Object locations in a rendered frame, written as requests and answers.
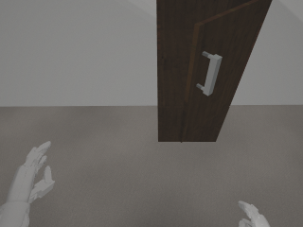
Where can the robot right hand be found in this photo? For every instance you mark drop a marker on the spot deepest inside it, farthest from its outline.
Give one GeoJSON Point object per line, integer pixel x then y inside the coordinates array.
{"type": "Point", "coordinates": [257, 219]}

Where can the cupboard door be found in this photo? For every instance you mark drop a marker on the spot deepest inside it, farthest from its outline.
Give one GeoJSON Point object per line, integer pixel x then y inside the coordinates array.
{"type": "Point", "coordinates": [229, 34]}

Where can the handle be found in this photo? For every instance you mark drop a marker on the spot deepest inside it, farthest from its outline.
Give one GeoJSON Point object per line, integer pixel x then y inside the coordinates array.
{"type": "Point", "coordinates": [212, 73]}

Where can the left robot forearm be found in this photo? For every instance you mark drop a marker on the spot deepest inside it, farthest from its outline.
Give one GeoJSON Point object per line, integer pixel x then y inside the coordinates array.
{"type": "Point", "coordinates": [14, 214]}

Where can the robot left hand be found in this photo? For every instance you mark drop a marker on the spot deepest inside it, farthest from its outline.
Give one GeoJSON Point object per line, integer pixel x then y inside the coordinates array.
{"type": "Point", "coordinates": [23, 180]}

